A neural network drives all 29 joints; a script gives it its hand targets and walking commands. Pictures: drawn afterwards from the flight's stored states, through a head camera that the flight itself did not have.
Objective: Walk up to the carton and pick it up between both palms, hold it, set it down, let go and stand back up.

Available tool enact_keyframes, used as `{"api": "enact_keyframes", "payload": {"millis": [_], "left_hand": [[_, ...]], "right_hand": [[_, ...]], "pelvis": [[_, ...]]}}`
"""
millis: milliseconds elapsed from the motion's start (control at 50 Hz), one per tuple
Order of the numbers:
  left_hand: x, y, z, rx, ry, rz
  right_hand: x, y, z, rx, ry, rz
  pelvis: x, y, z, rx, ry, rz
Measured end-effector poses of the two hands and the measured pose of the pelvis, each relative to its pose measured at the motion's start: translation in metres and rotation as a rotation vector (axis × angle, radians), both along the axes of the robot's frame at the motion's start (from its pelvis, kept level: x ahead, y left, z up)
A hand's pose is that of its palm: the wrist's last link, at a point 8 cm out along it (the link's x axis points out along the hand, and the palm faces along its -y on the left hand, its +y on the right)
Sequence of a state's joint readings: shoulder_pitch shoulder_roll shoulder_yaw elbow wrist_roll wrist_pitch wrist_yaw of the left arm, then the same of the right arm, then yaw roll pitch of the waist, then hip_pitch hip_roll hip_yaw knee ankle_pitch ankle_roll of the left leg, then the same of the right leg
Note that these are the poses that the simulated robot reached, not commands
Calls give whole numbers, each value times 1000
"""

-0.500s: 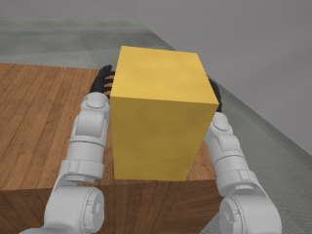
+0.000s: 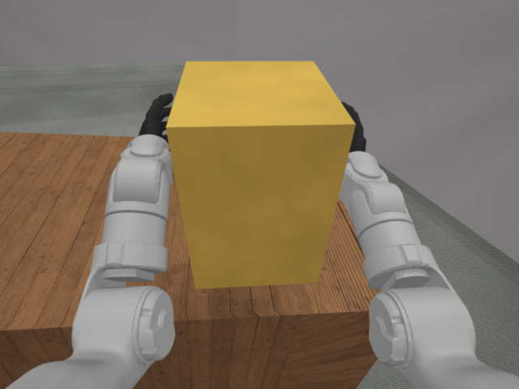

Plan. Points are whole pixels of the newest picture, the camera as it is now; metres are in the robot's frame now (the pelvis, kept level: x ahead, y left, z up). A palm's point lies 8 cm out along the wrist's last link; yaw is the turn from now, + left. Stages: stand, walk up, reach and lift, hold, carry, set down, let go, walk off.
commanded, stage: reach and lift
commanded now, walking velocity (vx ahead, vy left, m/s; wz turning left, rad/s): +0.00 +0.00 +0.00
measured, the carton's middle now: (254, 175) +0.40 +0.01 +0.20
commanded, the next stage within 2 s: hold in 0.90 s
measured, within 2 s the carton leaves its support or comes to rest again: neither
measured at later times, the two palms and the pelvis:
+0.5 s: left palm (175, 136) +0.40 +0.12 +0.25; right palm (371, 152) +0.39 -0.16 +0.26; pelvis +0.01 -0.02 +0.00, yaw -1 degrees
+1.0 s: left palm (170, 129) +0.39 +0.13 +0.27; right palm (377, 138) +0.38 -0.16 +0.29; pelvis +0.01 -0.02 +0.00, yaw -1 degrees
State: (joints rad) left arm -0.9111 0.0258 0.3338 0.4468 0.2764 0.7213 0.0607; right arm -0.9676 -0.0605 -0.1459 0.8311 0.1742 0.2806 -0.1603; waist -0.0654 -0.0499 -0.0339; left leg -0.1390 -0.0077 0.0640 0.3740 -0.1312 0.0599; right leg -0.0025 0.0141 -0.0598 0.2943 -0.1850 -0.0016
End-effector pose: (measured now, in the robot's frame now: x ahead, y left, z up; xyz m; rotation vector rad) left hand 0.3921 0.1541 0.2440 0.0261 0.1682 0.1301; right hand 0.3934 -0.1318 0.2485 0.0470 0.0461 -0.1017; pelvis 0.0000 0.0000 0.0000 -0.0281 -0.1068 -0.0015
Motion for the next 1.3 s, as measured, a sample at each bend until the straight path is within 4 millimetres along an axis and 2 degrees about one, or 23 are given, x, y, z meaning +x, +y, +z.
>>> {"api": "enact_keyframes", "payload": {"millis": [420,800,1300], "left_hand": [[12,-30,7,-1,-2,-55],[1,-21,20,-15,-7,-32],[-10,-30,46,-18,-11,-33]], "right_hand": [[-1,-30,9,11,17,-48],[-4,-22,23,3,21,-24],[-16,-32,58,-8,26,-27]], "pelvis": [[13,-14,1,-2,11,-17],[12,-21,1,1,14,-7],[5,-24,0,2,31,-16]]}}
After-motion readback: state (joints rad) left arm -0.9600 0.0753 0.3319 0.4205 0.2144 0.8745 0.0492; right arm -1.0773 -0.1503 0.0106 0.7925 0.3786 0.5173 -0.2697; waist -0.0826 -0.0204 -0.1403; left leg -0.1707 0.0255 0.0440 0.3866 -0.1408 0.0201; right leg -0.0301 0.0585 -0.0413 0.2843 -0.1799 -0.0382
